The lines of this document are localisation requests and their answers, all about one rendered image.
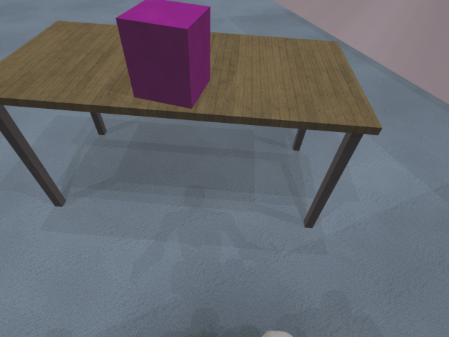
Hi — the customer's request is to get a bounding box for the carton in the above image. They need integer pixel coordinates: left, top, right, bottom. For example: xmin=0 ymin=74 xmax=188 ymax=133
xmin=116 ymin=0 xmax=210 ymax=109

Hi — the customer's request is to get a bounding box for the table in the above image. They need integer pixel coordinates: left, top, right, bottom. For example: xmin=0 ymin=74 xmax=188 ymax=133
xmin=0 ymin=21 xmax=382 ymax=228

